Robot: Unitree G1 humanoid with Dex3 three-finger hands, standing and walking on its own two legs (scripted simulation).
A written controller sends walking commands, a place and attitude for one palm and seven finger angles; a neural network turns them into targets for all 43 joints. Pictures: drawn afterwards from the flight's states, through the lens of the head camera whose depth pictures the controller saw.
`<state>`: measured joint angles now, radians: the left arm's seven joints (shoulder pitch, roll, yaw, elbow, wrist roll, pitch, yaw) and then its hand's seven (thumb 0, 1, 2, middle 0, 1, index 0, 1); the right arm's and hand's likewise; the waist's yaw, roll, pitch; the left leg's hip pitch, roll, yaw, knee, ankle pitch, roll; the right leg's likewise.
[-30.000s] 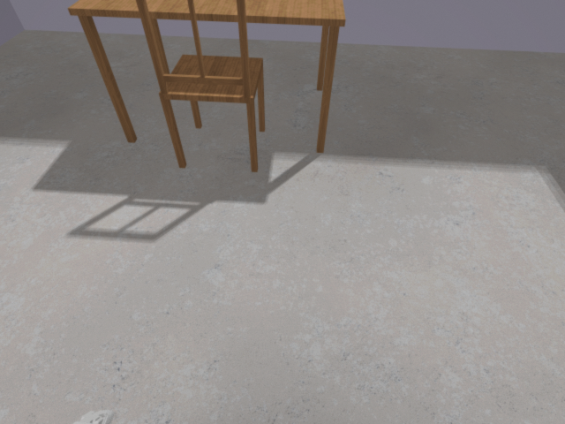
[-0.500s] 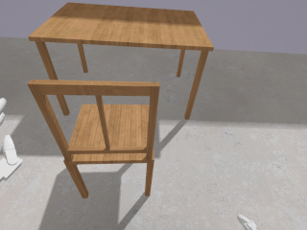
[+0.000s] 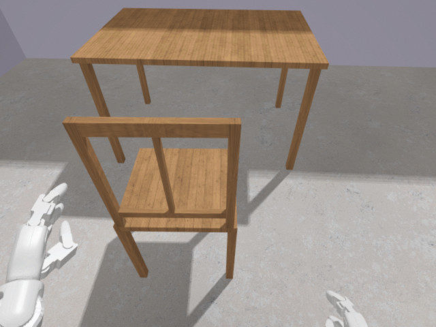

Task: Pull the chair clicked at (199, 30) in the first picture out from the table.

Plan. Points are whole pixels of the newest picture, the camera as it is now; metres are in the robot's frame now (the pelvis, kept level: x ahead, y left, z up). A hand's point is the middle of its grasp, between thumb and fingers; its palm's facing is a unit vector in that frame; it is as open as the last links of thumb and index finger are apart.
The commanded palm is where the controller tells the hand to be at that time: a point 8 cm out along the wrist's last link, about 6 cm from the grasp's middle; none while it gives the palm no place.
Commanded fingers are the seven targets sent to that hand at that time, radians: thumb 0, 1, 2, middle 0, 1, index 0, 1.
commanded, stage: let the arm hang, fingers relaxed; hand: left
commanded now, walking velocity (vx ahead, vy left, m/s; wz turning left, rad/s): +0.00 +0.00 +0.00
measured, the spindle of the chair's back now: (165, 178) +0.52 +0.19 -0.08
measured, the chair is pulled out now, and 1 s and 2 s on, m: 0.53 0.53 0.53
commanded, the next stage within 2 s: look to check the result in 1.02 s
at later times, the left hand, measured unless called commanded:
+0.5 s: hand out of the picture -0.03 +0.19 -0.16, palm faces -0.01 -0.97 -0.26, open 7.3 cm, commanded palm none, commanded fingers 0.00 0.90 0.90 -0.20 -0.30 -0.20 -0.30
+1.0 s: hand out of the picture +0.03 +0.14 -0.17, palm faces +0.00 -0.98 -0.21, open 7.3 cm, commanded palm none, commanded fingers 0.00 0.90 0.90 -0.20 -0.30 -0.20 -0.30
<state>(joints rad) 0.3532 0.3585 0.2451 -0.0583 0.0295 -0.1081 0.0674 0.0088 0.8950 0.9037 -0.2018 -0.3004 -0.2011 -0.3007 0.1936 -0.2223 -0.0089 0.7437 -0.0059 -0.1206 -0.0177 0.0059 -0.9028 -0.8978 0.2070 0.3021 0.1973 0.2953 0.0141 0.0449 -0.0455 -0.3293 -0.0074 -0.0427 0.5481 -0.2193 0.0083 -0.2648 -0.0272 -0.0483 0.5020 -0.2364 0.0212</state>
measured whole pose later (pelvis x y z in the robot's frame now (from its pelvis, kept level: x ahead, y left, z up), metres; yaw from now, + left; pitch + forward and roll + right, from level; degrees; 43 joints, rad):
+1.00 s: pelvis +0.02 -0.03 +0.00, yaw +0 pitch -1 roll +0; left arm 0.30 0.15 -0.02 1.03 0.01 0.00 0.03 0.01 0.92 0.90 -0.20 -0.30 -0.20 -0.30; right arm 0.34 -0.14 0.01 1.05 -0.01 0.00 -0.03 0.00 -0.91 -0.90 0.20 0.30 0.19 0.29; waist -0.01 0.02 0.05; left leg -0.23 0.02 -0.05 0.47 -0.22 -0.03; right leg -0.20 0.00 -0.05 0.47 -0.26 -0.02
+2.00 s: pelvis +0.02 -0.03 +0.01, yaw -1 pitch -1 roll +0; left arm 0.31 0.15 -0.02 1.04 0.01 0.00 0.04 0.01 0.91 0.90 -0.20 -0.30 -0.20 -0.30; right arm 0.34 -0.12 0.01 1.06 -0.01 0.00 -0.04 0.00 -0.91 -0.90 0.20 0.30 0.19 0.29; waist -0.01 0.01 0.05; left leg -0.22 0.02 -0.03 0.46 -0.22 -0.02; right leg -0.19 0.00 -0.04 0.46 -0.26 -0.01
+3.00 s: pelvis +0.03 -0.03 +0.01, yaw -1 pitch -1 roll +0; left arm 0.31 0.14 -0.02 1.04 0.01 0.00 0.04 0.01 0.91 0.90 -0.20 -0.30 -0.20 -0.30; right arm 0.33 -0.13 0.01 1.06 -0.01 0.00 -0.04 0.00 -0.91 -0.90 0.20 0.30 0.19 0.29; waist 0.00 0.01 0.06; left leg -0.21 0.02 -0.04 0.45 -0.22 -0.03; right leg -0.18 0.00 -0.04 0.47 -0.27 -0.02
